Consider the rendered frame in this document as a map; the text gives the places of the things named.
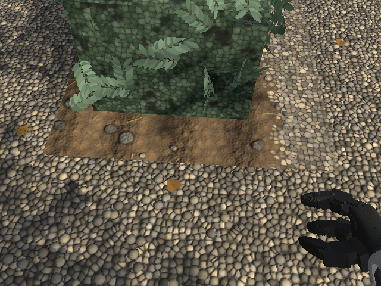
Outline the right robot forearm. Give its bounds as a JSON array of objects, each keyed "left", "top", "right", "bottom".
[{"left": 368, "top": 250, "right": 381, "bottom": 286}]

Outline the robot right hand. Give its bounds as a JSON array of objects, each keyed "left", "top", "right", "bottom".
[{"left": 298, "top": 188, "right": 381, "bottom": 272}]

